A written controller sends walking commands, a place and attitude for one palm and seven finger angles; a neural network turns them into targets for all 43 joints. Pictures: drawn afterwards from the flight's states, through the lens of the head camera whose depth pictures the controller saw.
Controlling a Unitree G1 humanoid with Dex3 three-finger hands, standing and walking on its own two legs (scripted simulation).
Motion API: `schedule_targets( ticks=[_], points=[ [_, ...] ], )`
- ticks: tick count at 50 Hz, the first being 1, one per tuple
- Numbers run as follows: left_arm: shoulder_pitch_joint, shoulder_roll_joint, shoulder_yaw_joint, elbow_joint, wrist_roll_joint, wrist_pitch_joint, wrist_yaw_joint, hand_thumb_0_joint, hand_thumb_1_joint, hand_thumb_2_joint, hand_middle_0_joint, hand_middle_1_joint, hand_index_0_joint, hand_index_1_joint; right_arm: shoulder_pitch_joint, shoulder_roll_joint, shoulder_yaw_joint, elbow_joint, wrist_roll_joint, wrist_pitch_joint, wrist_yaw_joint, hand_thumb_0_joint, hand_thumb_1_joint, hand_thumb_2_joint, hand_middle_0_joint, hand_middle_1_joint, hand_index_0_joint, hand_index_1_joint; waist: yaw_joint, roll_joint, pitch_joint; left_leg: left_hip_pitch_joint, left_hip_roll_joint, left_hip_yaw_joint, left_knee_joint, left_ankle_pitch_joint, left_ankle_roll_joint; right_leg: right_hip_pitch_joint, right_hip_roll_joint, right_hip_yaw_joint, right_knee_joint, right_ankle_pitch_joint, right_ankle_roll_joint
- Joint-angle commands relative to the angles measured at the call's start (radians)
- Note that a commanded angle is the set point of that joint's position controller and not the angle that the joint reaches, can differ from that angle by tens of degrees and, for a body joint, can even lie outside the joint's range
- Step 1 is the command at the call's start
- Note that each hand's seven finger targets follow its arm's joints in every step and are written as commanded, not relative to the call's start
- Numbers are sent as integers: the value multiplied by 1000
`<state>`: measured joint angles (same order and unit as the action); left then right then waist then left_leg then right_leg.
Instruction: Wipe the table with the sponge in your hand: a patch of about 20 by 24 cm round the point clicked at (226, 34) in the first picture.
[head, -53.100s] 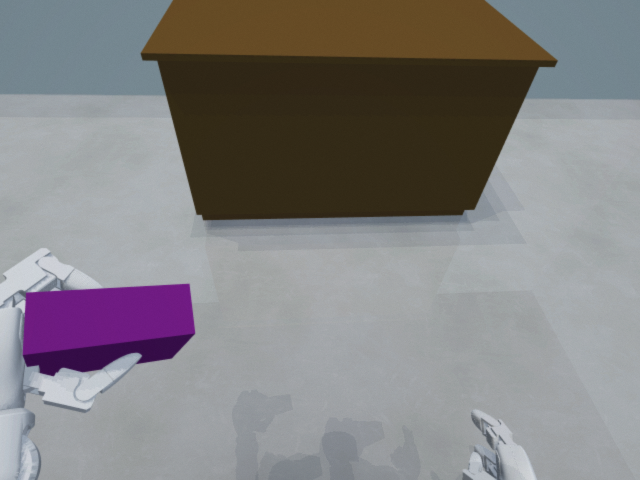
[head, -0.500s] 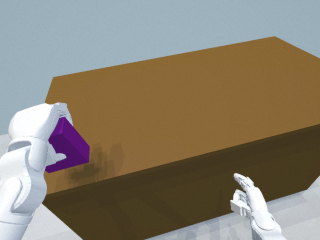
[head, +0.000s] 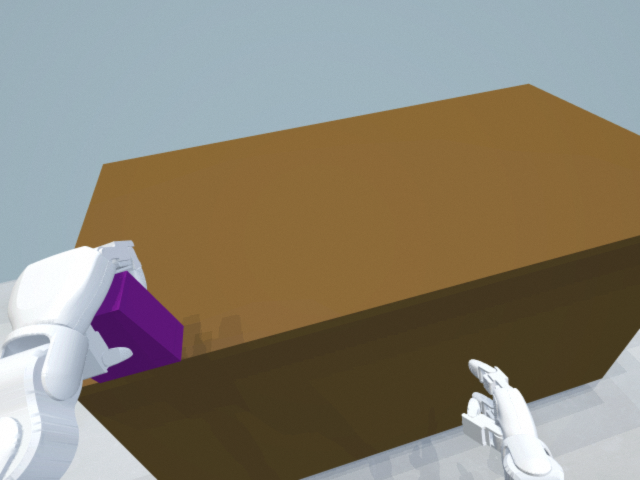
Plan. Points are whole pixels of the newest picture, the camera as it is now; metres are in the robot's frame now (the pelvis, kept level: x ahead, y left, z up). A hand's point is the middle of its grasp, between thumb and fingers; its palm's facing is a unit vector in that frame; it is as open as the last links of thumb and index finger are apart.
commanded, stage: bring the sponge back beside the body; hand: left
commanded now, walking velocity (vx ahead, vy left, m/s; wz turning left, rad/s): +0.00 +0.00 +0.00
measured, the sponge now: (123, 339) +0.21 +0.28 +0.12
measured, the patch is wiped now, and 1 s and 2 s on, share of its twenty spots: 0.90 0.90 0.90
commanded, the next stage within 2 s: step back with the hand held close in 0.46 s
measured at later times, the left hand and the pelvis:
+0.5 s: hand (103, 321) +0.19 +0.27 +0.17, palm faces +0.22 -0.17 -0.96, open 9.4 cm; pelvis -0.01 +0.00 +0.00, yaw -1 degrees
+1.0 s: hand (90, 282) +0.20 +0.27 +0.22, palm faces +0.44 -0.77 -0.46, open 9.4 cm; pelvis -0.01 +0.02 -0.01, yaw +1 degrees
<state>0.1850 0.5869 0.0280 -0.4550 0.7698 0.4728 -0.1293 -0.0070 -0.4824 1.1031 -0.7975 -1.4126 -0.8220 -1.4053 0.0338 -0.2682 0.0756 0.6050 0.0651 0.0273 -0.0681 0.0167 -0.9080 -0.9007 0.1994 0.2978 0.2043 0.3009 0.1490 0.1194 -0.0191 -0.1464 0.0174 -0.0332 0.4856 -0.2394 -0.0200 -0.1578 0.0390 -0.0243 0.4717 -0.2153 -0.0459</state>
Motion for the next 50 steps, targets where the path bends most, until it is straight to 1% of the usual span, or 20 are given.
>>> schedule_targets(
  ticks=[1, 9, 14, 15, 19, 24, 25, 28, 29, 30, 31, 32, 33, 34, 36, 38, 39, 40, 45, 50],
  points=[
    [-223, 246, 181, -255, 42, -34, 68, 0, 100, 1300, -1200, -1600, -1200, -1600, -267, -70, -35, -210, -3, -84, -8, 0, -900, -900, 200, 300, 200, 300, 13, 6, -138, 0, -36, -2, -65, 103, 52, 26, -19, 78, -114, -61, -21],
    [-219, 229, 181, -163, 23, -49, 93, 0, 100, 1300, -1200, -1600, -1200, -1600, -257, -77, -44, -188, -6, -87, -22, 0, -900, -900, 200, 300, 200, 300, 0, -59, -47, -8, -38, 10, -68, 17, 50, -34, -17, 106, -163, -168, -9],
    [-220, 218, 172, -150, 19, -48, 88, 0, 100, 1300, -1200, -1600, -1200, -1600, -265, -78, -43, -188, -6, -97, -26, 0, -900, -900, 200, 300, 200, 300, 3, -58, -71, -5, -41, 10, -69, 21, 49, -13, -20, 106, -159, -158, -9],
    [-225, 221, 172, -194, 25, -47, 86, 0, 100, 1300, -1200, -1600, -1200, -1600, -286, -76, -43, -198, -1, -107, -26, 0, -900, -900, 200, 300, 200, 300, 0, -3, -87, 1, -38, 3, -76, 17, 46, -5, -14, 128, -152, -151, -18],
    [-185, 215, 174, -191, 16, -48, 84, 0, 100, 1300, -1200, -1600, -1200, -1600, -269, -75, -42, -190, -12, -107, -24, 0, -900, -900, 200, 300, 200, 300, 10, -51, -88, -3, -39, 10, -68, 50, 50, 5, -22, 100, -147, -118, -10],
    [-192, 229, 190, -201, 22, -48, 91, 0, 100, 1300, -1200, -1600, -1200, -1600, -261, -79, -44, -186, -13, -102, -21, 0, -900, -900, 200, 300, 200, 300, 11, -37, -89, -3, -37, 8, -73, 65, 49, 11, -15, 98, -140, -95, -15],
    [-217, 240, 197, -235, 26, -46, 93, 0, 100, 1300, -1200, -1600, -1200, -1600, -276, -79, -45, -195, -6, -107, -21, 0, -900, -900, 200, 300, 200, 300, 4, 10, -88, 2, -35, 2, -77, 59, 46, 10, -5, 120, -139, -95, -22],
    [-197, 226, 193, -184, 20, -42, 99, 0, 100, 1300, -1200, -1600, -1200, -1600, -257, -82, -45, -183, -9, -98, -18, 0, -900, -900, 200, 300, 200, 300, 7, -50, -85, -2, -35, 3, -78, 79, 46, 19, -8, 95, -140, -74, -15],
    [-111, 94, 92, 31, 35, -18, 91, 0, 100, 1300, -1200, -1600, -1200, -1600, -235, -83, -41, -165, -7, -86, -25, 0, -900, -900, 200, 300, 200, 300, -16, -115, 28, -34, -31, 20, -86, 40, 43, -46, 1, 65, -152, -108, -9],
    [-408, 8, 334, -205, -760, -292, 150, 0, 100, 1300, -1200, -1600, -1200, -1600, -75, -51, -36, -355, 6, -92, -5, 0, -900, -900, 200, 300, 200, 300, -136, -197, 295, -79, -35, -47, -9, -220, 64, -334, -56, 170, -313, -277, 14],
    [-123, 74, 360, -25, -769, -381, 174, 0, 100, 1300, -1200, -1600, -1200, -1600, 4, -51, -25, -247, -29, -102, -5, 0, -900, -900, 200, 300, 200, 300, -114, -346, 133, -47, -38, -37, 98, -194, 69, -342, -101, 168, -300, -331, -10],
    [-52, 21, 309, -30, -770, -408, 177, 0, 100, 1300, -1200, -1600, -1200, -1600, -7, -42, -38, -235, -34, -95, 7, 0, -900, -900, 200, 300, 200, 300, -126, -360, 99, -43, -46, -20, 148, -152, 63, -347, -119, 173, -276, -319, -23],
    [-63, 56, 385, -180, -801, -451, 196, 0, 100, 1300, -1200, -1600, -1200, -1600, 38, -56, -56, -242, -31, -84, 5, 0, -900, -900, 200, 300, 200, 300, -125, -370, 22, -38, -33, -27, 197, -131, 59, -304, -176, 178, -257, -255, -27],
    [-38, 52, 395, -288, -816, -495, 206, 0, 100, 1300, -1200, -1600, -1200, -1600, 42, -53, -49, -241, -34, -87, 1, 0, -900, -900, 200, 300, 200, 300, -134, -282, -74, -26, -19, -18, 190, -77, 59, -241, -211, 173, -199, -141, -35],
    [53, 79, 457, -471, -838, -569, 239, 0, 100, 1300, -1200, -1600, -1200, -1600, 41, -73, -51, -252, -43, -98, -4, 0, -900, -900, 200, 300, 200, 300, -135, 10, -215, -19, 25, -56, 56, 25, 62, -106, -192, 112, -26, 61, -26],
    [144, 80, 513, -591, -847, -601, 264, 0, 100, 1300, -1200, -1600, -1200, -1600, 28, -106, -74, -271, -47, -100, 1, 0, -900, -900, 200, 300, 200, 300, -115, 170, -216, -160, 101, -174, -60, 67, 85, -11, -100, 49, 105, 141, 11],
    [187, 80, 541, -602, -845, -617, 271, 0, 100, 1300, -1200, -1600, -1200, -1600, 38, -102, -78, -267, -47, -102, 2, 0, -900, -900, 200, 300, 200, 300, -113, 180, -187, -245, 110, -189, -89, 26, 92, 14, -75, 37, 124, 102, 25],
    [227, 111, 584, -599, -845, -627, 278, 0, 100, 1300, -1200, -1600, -1200, -1600, 43, -100, -78, -265, -54, -111, 2, 0, -900, -900, 200, 300, 200, 300, -108, 183, -171, -264, 104, -195, -88, 67, 94, 5, -70, 36, 138, 114, 28],
    [223, 24, 547, -435, -841, -657, 291, 0, 100, 1300, -1200, -1600, -1200, -1600, 87, -90, -103, -193, -45, -122, 1, 0, -900, -900, 200, 300, 200, 300, -146, -16, -194, -183, 118, -181, 33, 357, 64, -35, -96, 48, 84, 241, 28],
    [219, 2, 524, -321, -844, -666, 284, 0, 100, 1300, -1200, -1600, -1200, -1600, 92, -93, -122, -179, -32, -120, -5, 0, -900, -900, 200, 300, 200, 300, -160, -87, -197, -199, 104, -145, 76, 233, 52, -71, -152, 80, 76, 314, 14]
  ],
)
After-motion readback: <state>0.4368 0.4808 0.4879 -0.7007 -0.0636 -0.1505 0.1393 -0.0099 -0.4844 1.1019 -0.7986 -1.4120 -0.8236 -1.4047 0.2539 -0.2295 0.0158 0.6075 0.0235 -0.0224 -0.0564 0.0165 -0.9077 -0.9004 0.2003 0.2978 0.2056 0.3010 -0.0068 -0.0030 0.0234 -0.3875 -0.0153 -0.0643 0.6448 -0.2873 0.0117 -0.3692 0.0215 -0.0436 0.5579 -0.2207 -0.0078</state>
